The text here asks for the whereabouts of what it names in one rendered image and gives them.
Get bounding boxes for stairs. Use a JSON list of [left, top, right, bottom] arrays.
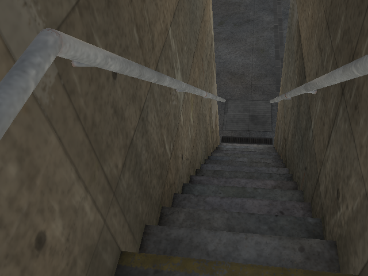
[[139, 143, 341, 273]]

